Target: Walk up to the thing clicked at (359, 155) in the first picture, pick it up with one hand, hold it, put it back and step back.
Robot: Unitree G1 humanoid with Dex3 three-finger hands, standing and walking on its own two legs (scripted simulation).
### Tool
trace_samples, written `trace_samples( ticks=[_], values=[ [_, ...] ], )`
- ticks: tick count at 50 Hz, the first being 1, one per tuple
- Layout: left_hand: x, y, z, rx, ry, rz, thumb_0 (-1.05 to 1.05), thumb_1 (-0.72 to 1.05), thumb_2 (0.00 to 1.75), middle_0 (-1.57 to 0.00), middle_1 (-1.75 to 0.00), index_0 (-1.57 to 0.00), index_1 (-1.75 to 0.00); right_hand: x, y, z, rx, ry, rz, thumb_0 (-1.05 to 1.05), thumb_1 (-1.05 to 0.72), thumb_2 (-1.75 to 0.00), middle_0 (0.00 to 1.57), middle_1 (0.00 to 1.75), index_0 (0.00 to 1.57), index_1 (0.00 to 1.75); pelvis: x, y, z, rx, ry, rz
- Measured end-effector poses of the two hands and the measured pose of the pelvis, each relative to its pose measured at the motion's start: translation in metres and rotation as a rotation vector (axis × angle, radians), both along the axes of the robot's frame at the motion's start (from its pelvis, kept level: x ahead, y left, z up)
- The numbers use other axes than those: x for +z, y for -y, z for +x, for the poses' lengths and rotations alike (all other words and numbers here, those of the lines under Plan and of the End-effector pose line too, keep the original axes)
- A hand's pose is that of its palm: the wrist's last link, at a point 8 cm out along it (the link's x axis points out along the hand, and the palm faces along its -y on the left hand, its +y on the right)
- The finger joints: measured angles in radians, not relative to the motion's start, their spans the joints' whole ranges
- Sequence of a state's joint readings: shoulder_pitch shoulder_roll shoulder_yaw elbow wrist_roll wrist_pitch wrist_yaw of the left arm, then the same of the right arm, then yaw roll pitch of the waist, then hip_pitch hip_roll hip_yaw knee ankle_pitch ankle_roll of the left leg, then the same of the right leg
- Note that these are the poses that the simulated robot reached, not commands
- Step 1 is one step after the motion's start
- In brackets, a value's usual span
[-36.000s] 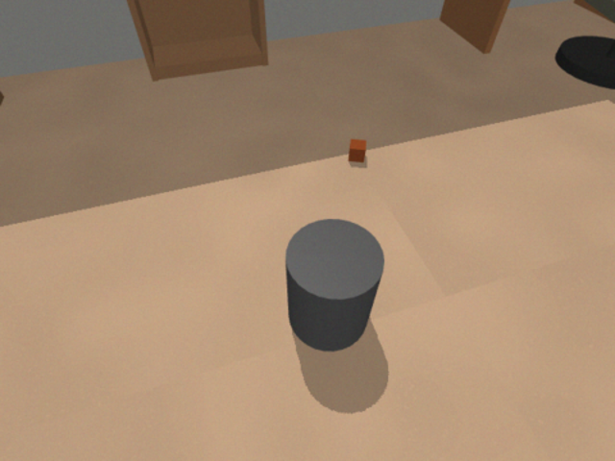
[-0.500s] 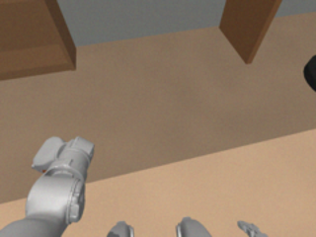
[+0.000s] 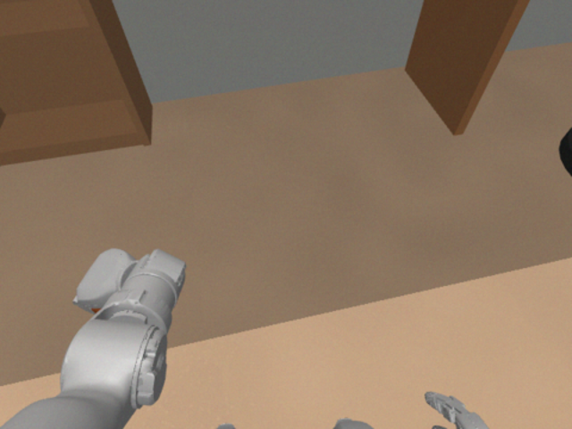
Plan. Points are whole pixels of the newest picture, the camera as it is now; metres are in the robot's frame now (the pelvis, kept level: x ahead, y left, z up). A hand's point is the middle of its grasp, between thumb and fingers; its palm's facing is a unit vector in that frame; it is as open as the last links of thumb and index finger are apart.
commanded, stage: hold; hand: left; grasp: from above
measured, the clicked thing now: (136, 302) +0.33 +0.24 -0.07
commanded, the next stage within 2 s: crouch in 1.48 s
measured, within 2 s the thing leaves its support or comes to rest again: neither
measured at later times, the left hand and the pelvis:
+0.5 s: hand (136, 290) +0.33 +0.22 -0.01, palm faces -0.10 -0.42 -0.90, open 10.9 cm; pelvis +0.00 -0.01 +0.01, yaw +0 degrees
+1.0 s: hand (132, 280) +0.33 +0.22 +0.00, palm faces -0.08 -0.42 -0.90, open 10.9 cm; pelvis +0.01 +0.00 +0.02, yaw +0 degrees
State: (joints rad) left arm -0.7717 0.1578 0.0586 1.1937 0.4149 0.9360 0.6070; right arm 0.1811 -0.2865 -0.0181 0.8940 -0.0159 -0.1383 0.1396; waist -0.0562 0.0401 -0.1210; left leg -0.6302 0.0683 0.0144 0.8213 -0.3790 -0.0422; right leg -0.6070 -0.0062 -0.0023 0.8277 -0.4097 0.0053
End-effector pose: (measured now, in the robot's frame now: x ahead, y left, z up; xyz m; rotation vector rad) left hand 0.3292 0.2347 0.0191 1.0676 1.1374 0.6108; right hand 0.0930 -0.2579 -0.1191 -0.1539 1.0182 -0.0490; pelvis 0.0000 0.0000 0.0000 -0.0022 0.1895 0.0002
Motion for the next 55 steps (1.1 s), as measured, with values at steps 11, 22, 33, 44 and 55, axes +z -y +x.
trace_samples(
  ticks=[11, 22, 33, 44, 55],
  values=[
    [0.015, 0.007, 0.003, 0.015, 0.005, -0.005, 0.0, -0.11, 0.61, -0.59, -0.71, -0.58, -0.67, 0.007, 0.008, 0.012, -0.009, 0.019, 0.002, 0.01, -0.91, -0.9, 0.19, 0.3, 0.2, 0.3, 0.006, 0.004, 0.005, 0.0, 0.012, 0.005],
    [0.023, 0.011, -0.002, 0.017, 0.011, -0.008, 0.0, -0.12, 0.61, -0.6, -0.7, -0.58, -0.66, 0.014, 0.009, 0.018, 0.002, 0.042, 0.007, 0.01, -0.91, -0.9, 0.19, 0.3, 0.2, 0.3, 0.011, 0.006, 0.004, 0.002, 0.039, 0.006],
    [0.03, 0.012, -0.005, 0.014, 0.013, -0.014, 0.0, -0.12, 0.62, -0.6, -0.7, -0.58, -0.66, 0.021, 0.0, 0.032, 0.02, 0.08, 0.02, 0.01, -0.91, -0.9, 0.19, 0.3, 0.2, 0.3, 0.015, 0.005, 0.005, 0.0, 0.056, 0.007],
    [0.038, 0.012, -0.002, 0.019, 0.022, -0.012, 0.0, -0.12, 0.62, -0.6, -0.7, -0.58, -0.66, 0.027, -0.007, 0.049, 0.043, 0.114, 0.033, 0.01, -0.91, -0.9, 0.19, 0.3, 0.2, 0.3, 0.018, 0.004, 0.008, 0.002, 0.063, 0.006],
    [0.046, 0.011, 0.003, 0.023, 0.02, -0.012, 0.0, -0.12, 0.62, -0.61, -0.7, -0.59, -0.66, 0.032, -0.006, 0.061, 0.046, 0.132, 0.033, 0.01, -0.91, -0.9, 0.19, 0.3, 0.2, 0.3, 0.021, 0.003, 0.013, 0.002, 0.063, 0.007]
  ],
)
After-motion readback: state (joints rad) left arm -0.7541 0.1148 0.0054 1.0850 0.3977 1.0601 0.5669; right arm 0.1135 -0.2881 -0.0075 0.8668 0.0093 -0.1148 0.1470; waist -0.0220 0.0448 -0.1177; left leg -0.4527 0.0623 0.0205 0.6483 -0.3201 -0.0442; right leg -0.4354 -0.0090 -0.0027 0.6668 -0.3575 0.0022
